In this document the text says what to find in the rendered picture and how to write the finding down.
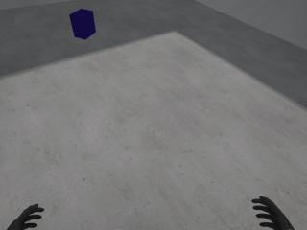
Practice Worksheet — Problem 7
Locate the robot left hand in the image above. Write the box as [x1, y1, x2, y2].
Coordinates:
[7, 204, 44, 230]

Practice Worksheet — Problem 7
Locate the robot right hand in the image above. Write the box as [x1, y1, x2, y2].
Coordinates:
[251, 195, 295, 230]

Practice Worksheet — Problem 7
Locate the carton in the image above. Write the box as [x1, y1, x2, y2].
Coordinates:
[69, 9, 96, 39]

